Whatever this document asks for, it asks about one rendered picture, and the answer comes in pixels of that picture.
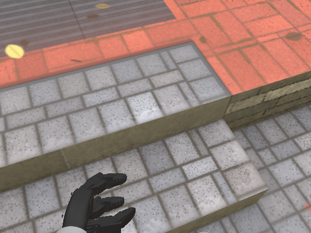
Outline stairs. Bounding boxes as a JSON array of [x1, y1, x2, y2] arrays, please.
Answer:
[[0, 95, 275, 233]]

